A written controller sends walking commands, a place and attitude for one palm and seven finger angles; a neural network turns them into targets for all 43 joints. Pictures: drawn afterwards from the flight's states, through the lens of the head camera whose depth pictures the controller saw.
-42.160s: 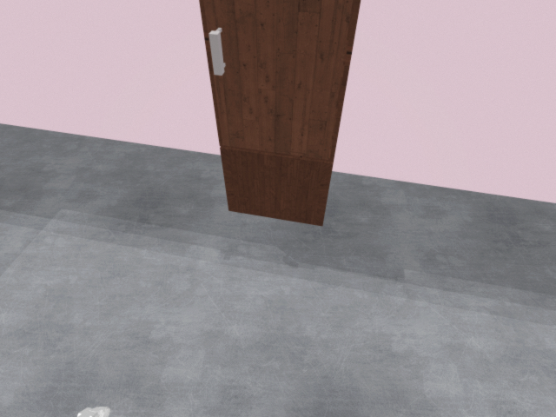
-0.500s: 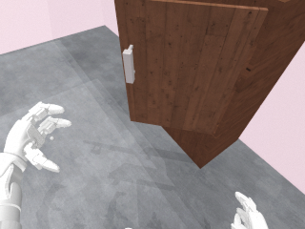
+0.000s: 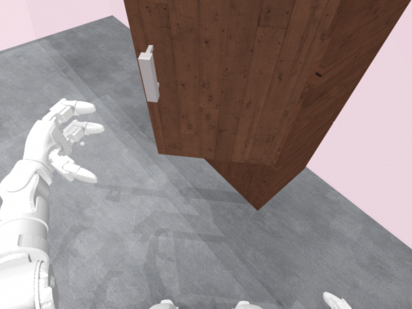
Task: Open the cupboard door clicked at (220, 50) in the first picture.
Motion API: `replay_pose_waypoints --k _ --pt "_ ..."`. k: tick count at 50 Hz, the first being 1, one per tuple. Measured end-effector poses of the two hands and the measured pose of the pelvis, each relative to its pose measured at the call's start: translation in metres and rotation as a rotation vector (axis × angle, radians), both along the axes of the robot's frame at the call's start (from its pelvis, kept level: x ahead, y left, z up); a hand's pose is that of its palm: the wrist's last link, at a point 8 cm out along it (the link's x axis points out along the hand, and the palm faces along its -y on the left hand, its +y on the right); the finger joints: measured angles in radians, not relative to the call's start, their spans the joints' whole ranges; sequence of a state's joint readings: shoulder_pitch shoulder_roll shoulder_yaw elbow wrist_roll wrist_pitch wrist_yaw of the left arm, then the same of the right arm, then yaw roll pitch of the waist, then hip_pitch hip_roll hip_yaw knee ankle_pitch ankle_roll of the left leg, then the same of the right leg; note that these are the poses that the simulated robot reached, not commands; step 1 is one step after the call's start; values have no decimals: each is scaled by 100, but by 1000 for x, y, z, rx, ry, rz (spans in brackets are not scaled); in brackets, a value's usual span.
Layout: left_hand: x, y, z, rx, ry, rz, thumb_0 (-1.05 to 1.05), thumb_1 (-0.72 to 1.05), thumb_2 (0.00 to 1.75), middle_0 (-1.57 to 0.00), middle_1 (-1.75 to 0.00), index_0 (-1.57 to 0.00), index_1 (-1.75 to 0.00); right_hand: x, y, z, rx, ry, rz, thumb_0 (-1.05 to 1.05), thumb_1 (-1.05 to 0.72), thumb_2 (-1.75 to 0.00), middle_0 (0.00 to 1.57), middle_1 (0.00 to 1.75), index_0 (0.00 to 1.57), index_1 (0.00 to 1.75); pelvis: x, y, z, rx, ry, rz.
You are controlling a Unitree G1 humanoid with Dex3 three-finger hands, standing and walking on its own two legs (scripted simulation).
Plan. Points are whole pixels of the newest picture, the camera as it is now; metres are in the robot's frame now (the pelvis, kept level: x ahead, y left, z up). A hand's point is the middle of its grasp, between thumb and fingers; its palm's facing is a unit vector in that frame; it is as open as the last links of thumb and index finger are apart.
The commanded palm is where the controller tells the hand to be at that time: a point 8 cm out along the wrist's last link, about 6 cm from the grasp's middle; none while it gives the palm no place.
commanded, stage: move the hooked fingers beside the handle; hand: left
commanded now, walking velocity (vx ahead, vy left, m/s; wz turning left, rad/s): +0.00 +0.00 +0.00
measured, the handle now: (151, 73) +0.64 +0.14 +0.08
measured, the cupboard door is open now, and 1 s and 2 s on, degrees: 43 43 43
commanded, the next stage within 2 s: slide the fingers in behind the handle in 2.00 s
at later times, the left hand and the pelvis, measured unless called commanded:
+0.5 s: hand (105, 108) +0.49 +0.22 +0.10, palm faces -0.12 -0.99 +0.00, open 14.0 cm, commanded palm +0.49 +0.27 +0.09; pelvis +0.00 +0.00 -0.01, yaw -1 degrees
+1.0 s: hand (121, 80) +0.58 +0.20 +0.10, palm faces -0.11 -0.99 +0.00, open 14.0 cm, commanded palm +0.58 +0.24 +0.09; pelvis +0.01 +0.01 -0.02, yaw -2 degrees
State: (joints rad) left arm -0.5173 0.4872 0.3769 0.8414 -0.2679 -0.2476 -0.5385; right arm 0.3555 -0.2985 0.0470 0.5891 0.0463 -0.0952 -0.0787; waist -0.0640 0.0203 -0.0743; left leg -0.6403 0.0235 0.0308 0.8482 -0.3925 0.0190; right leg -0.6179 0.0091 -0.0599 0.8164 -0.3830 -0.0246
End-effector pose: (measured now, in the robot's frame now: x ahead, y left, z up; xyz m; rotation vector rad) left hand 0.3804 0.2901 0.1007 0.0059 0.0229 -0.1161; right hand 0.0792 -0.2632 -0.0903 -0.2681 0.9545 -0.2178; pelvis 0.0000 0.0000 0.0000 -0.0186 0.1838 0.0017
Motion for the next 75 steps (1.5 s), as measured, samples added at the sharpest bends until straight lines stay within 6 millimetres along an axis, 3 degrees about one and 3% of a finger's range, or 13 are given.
replay_pose_waypoints --k 26,38,55,64,75 --pt "102 -19 -3 1 17 -6 -1 -50 30 -30 -120 -30 -120 -68 -7 -16 -28 283 -123 0 -91 -90 20 30 20 30 4 1 -14 -16 123 -14" --pt "148 -32 -1 -7 27 -4 -1 -50 30 -30 -120 -30 -120 -105 3 -15 -26 408 -183 0 -91 -90 20 30 20 30 9 6 -18 -29 181 -23" --pt "204 -39 -5 5 34 4 -1 -50 30 -30 -120 -30 -120 -142 25 -8 -29 560 -237 0 -91 -90 20 30 20 30 17 15 -25 -48 267 -29" --pt "207 -39 -20 5 51 10 -1 -50 30 -30 -119 -30 -120 -141 36 -4 7 600 -255 0 -91 -90 20 30 20 30 28 17 -21 -47 271 -40" --pt "196 -35 -12 3 46 13 -1 -50 30 -30 -120 -30 -120 -105 27 -6 7 532 -218 0 -91 -90 20 30 20 30 39 15 -15 -50 243 -25"
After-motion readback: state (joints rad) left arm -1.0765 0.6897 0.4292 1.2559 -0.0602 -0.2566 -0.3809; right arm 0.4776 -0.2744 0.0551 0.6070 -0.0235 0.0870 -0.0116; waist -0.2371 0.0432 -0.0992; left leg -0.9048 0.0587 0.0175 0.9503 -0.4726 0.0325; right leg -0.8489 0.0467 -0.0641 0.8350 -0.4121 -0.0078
